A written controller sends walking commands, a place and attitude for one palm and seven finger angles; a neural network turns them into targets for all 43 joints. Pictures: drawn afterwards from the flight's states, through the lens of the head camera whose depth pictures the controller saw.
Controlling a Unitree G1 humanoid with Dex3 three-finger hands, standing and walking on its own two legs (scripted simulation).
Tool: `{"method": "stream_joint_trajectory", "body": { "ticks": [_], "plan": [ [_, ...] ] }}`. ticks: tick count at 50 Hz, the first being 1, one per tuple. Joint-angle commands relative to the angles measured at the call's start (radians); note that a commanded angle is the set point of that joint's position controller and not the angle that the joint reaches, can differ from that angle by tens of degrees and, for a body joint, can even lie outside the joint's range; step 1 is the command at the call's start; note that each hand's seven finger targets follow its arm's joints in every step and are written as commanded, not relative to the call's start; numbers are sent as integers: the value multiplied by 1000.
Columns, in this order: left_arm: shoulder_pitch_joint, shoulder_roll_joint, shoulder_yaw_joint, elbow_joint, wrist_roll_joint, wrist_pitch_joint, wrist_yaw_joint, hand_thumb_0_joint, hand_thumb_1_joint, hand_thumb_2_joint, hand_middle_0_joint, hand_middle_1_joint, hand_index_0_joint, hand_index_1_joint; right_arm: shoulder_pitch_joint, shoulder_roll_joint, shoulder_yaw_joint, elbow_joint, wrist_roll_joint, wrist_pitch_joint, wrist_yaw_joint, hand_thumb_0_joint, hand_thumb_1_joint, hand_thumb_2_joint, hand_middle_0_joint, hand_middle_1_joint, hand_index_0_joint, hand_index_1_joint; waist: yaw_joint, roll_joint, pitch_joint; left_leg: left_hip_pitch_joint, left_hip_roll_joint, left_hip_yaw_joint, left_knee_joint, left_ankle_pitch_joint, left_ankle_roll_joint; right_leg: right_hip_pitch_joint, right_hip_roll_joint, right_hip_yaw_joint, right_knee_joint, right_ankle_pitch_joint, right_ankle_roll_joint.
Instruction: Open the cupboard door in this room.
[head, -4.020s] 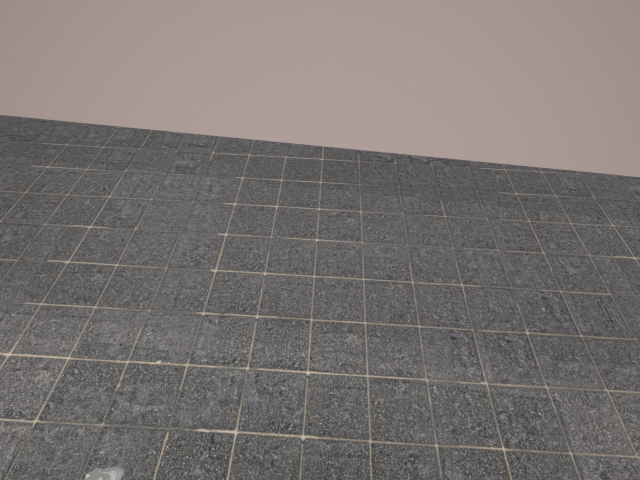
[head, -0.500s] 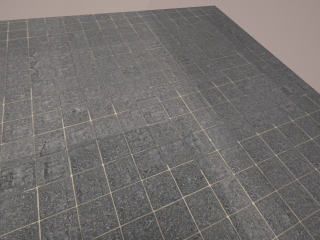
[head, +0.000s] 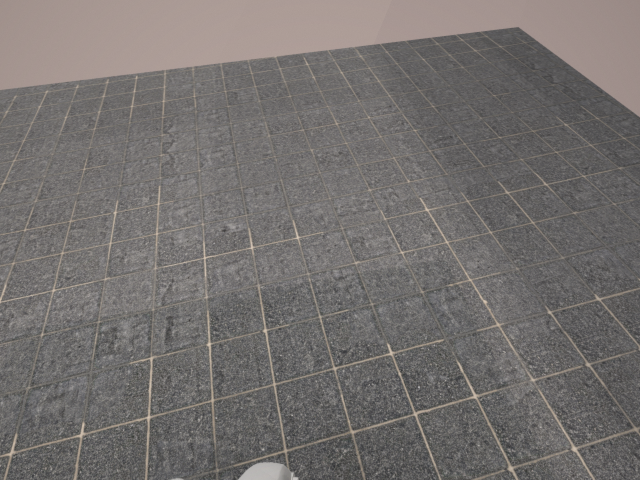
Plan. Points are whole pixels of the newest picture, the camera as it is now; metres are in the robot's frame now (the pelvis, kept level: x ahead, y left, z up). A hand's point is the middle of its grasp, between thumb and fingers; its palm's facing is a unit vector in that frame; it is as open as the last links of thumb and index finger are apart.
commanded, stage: turn or walk to find it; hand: left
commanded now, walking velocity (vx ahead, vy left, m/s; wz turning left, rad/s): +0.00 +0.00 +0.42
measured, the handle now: out of the picture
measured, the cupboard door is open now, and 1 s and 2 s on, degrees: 0 0 0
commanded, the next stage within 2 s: none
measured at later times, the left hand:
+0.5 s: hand out of the picture -0.01 +0.26 -0.17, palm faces +0.24 -0.94 -0.24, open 7.4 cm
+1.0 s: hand out of the picture -0.09 +0.20 -0.16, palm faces +0.44 -0.87 -0.23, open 7.4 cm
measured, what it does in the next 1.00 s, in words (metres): steps on the spot, turning left: left foot, then right foot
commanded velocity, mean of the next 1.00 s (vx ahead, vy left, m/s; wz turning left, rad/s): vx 0.00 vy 0.00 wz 0.42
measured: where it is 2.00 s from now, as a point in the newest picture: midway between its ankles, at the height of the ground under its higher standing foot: outside the picture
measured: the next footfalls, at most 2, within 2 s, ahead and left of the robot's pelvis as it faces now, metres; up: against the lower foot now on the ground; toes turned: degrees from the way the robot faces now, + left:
left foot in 0.26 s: +0.02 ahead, +0.15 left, +0.00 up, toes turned +11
right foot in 0.66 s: +0.03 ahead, -0.09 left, +0.00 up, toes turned +12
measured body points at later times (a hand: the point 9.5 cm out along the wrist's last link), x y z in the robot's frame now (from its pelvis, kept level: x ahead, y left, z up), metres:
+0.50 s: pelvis -0.03 +0.04 +0.00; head -0.01 +0.06 +0.45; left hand -0.02 +0.31 -0.15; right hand +0.10 -0.18 -0.13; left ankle -0.02 +0.14 -0.74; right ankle -0.01 -0.11 -0.68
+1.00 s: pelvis -0.05 +0.01 +0.00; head -0.03 +0.01 +0.45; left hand -0.11 +0.25 -0.14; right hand +0.10 -0.21 -0.15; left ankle -0.12 +0.13 -0.70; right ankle -0.01 -0.10 -0.74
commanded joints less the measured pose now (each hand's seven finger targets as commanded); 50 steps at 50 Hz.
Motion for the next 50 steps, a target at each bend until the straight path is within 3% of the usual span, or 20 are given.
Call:
{"method": "stream_joint_trajectory", "body": {
  "ticks": [1,7,10,11,12,13,14,15,17,19,25,31,32,33,34,35,37,39,46,50],
  "plan": [
    [8,199,52,-56,10,-21,20,0,900,900,-200,-300,-200,-300,-40,-51,-10,-71,1,-24,3,0,-900,-900,200,300,200,300,27,-196,11,-34,46,31,-7,0,-26,10,-257,141,-229,246,-95],
    [86,252,71,-6,15,-13,16,0,900,900,-200,-300,-200,-300,-102,-30,10,-89,12,-41,-2,0,-900,-900,200,300,200,300,74,-234,-52,70,37,108,-329,-66,-16,119,-293,107,-127,498,-117],
    [57,252,73,1,8,-6,14,0,900,900,-200,-300,-200,-300,-28,-43,11,-74,12,-52,-8,0,-900,-900,200,300,200,300,28,-218,-84,216,35,131,-566,84,-1,73,-275,48,-27,467,-55],
    [52,238,71,-3,-1,0,11,0,900,900,-200,-300,-200,-300,13,-73,6,-61,10,-60,-7,0,-900,-900,200,300,200,300,4,-143,-105,334,57,108,-689,216,12,0,-246,8,61,383,-8],
    [75,188,66,-26,-8,9,6,0,900,900,-200,-300,-200,-300,36,-163,-14,-67,1,-71,-10,0,-900,-900,200,300,200,300,-5,100,-139,475,248,-145,-745,434,93,-202,-142,-48,236,93,63],
    [30,138,44,-62,-5,12,2,0,900,900,-200,-300,-200,-300,84,-233,-29,-62,2,-66,-14,0,-900,-900,200,300,200,300,-33,269,-115,469,422,-318,-777,685,215,-338,-59,-26,414,-349,99],
    [-32,150,42,-68,3,28,13,0,900,900,-200,-300,-200,-300,107,-226,-29,-41,1,-67,-24,0,-900,-900,200,300,200,300,-57,247,-111,384,412,-305,-787,564,239,-312,-63,63,527,-351,87],
    [-63,150,50,-60,0,27,9,0,900,900,-200,-300,-200,-300,73,-199,-23,-46,-2,-67,-34,0,-900,-900,200,300,200,300,-46,214,-77,353,371,-289,-791,490,237,-354,-61,92,581,-291,85],
    [-30,150,53,-30,0,23,-4,0,900,900,-200,-300,-200,-300,-26,-151,-2,-73,-1,-72,-37,0,-900,-900,200,300,200,300,2,129,-28,292,284,-188,-795,446,198,-324,-63,102,579,-162,87],
    [1,145,52,-10,-2,22,-9,0,900,900,-200,-300,-200,-300,-43,-146,0,-82,2,-77,-38,0,-900,-900,200,300,200,300,12,110,-53,308,252,-149,-792,480,190,-289,-51,91,526,-135,94],
    [-31,128,45,-40,-5,22,-4,0,900,900,-200,-300,-200,-300,-4,-160,-12,-78,-3,-66,-32,0,-900,-900,200,300,200,300,-14,102,-71,329,253,-222,-790,422,212,-234,-11,88,343,-163,96],
    [73,134,48,-28,-10,5,6,0,900,900,-200,-300,-200,-300,-48,-148,-21,-102,0,-55,-23,0,-900,-900,200,300,200,300,39,88,-92,186,187,-253,-705,366,161,28,26,68,-34,16,78],
    [101,164,53,-24,-6,-5,10,0,900,900,-200,-300,-200,-300,-44,-122,-18,-108,7,-56,-20,0,-900,-900,200,300,200,300,53,14,-98,101,135,-214,-626,288,114,134,-31,116,-166,70,65],
    [112,248,70,-29,10,-14,19,0,900,900,-200,-300,-200,-300,-26,-53,-9,-127,15,-56,-13,0,-900,-900,200,300,200,300,56,-234,-102,-81,7,-75,-431,68,43,232,-257,357,-254,56,-12],
    [88,303,75,-54,11,-9,18,0,900,900,-200,-300,-200,-300,-52,-54,-11,-150,7,-50,-12,0,-900,-900,200,300,200,300,66,-304,-58,-96,-41,-15,-213,-153,13,98,-427,454,-297,112,-110],
    [53,270,78,-61,4,-14,22,0,900,900,-200,-300,-200,-300,-66,-89,-22,-136,-5,-35,-14,0,-900,-900,200,300,200,300,59,-334,-35,-83,-1,-65,-72,-149,19,3,-398,437,-308,87,-129],
    [-36,209,57,-75,3,-16,18,0,900,900,-200,-300,-200,-300,-36,-81,-25,-93,-2,-26,-4,0,-900,-900,200,300,200,300,7,-185,30,-84,22,-45,84,-26,10,-52,-294,276,-276,102,-100],
    [-56,181,49,-78,5,-21,19,0,900,900,-200,-300,-200,-300,4,-62,-20,-70,0,-26,3,0,-900,-900,200,300,200,300,-10,-168,13,-71,34,-9,94,30,-9,-24,-250,171,-241,197,-83],
    [75,232,63,-16,14,-18,16,0,900,900,-200,-300,-200,-300,-99,-36,2,-85,7,-33,0,0,-900,-900,200,300,200,300,68,-210,-30,7,43,75,-217,-66,-28,109,-286,120,-174,407,-116],
    [71,258,73,5,14,-10,15,0,900,900,-200,-300,-200,-300,-64,-35,12,-78,15,-47,-7,0,-900,-900,200,300,200,300,52,-245,-74,134,33,123,-443,-25,-12,110,-299,87,-82,500,-95]
  ]
}}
